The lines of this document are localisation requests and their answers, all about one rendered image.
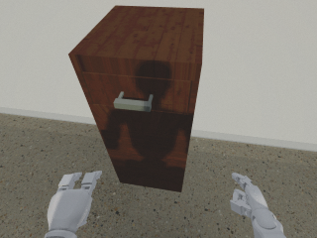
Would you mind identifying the drawer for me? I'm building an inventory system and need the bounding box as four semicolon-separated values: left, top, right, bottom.
82;71;191;114

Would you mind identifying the robot right hand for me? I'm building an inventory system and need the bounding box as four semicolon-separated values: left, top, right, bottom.
230;173;268;218

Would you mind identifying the robot left hand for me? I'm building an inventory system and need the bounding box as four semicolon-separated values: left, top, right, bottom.
47;171;102;233

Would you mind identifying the cabinet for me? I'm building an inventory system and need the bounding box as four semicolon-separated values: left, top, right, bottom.
68;5;204;192

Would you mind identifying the robot right forearm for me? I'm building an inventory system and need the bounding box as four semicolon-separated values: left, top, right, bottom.
251;208;286;238

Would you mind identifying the handle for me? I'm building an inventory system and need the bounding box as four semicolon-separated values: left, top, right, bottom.
113;91;154;112

